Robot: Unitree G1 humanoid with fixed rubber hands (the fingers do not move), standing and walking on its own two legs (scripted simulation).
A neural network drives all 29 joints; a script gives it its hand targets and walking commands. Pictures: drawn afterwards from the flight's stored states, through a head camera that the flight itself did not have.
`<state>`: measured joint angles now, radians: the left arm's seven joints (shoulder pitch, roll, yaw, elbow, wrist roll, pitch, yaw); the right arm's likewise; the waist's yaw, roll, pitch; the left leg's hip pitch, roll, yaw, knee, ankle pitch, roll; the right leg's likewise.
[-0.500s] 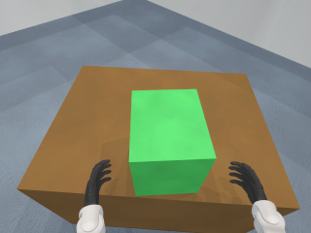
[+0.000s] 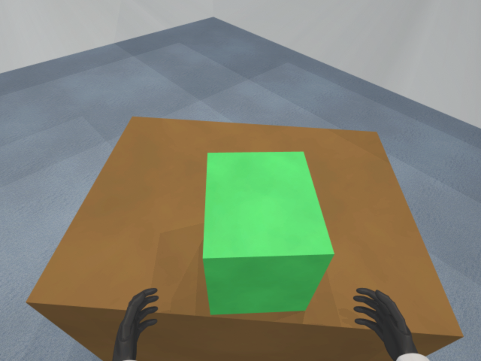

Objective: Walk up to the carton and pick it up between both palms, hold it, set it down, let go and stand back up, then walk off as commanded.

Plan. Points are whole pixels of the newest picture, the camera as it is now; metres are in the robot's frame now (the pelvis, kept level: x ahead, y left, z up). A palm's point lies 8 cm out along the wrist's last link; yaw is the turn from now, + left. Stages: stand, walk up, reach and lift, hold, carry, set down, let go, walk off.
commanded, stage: set down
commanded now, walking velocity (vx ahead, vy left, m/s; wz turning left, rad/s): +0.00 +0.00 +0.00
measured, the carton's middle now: (257, 232) +0.41 +0.00 -0.07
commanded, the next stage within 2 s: let go in 1.30 s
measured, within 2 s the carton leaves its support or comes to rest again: neither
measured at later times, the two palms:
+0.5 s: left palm (121, 347) +0.17 +0.21 -0.06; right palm (389, 339) +0.21 -0.23 -0.06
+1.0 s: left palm (109, 356) +0.16 +0.23 -0.07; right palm (379, 349) +0.20 -0.21 -0.07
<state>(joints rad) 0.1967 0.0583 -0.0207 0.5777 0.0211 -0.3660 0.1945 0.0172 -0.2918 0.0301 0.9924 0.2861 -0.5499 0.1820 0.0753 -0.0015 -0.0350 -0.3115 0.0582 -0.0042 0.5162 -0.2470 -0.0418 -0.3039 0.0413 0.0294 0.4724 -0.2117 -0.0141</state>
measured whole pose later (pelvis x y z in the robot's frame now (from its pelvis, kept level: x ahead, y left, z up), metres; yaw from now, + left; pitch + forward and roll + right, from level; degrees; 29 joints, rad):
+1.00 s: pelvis +0.01 +0.01 +0.00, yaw +1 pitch -1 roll -1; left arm 0.21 0.16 -0.02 0.50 0.02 -0.04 0.09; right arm 0.05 -0.24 0.03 0.93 0.21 -0.35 0.08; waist 0.07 -0.02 0.02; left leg -0.23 0.04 0.00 0.52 -0.27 -0.03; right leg -0.22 0.02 0.03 0.47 -0.23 0.00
